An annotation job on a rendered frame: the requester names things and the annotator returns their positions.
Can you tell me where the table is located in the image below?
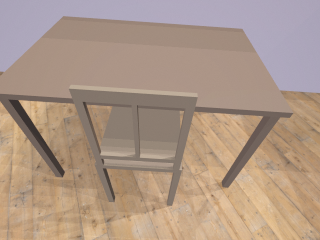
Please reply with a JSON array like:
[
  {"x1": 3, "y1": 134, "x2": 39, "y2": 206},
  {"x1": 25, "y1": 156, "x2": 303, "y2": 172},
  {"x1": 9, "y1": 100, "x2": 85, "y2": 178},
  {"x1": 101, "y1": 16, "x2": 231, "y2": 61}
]
[{"x1": 0, "y1": 16, "x2": 293, "y2": 188}]

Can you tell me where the chair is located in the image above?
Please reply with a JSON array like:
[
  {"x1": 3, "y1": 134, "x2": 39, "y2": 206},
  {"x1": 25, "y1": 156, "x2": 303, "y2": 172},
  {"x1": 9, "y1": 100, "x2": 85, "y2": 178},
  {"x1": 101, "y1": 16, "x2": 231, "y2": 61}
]
[{"x1": 69, "y1": 84, "x2": 198, "y2": 206}]

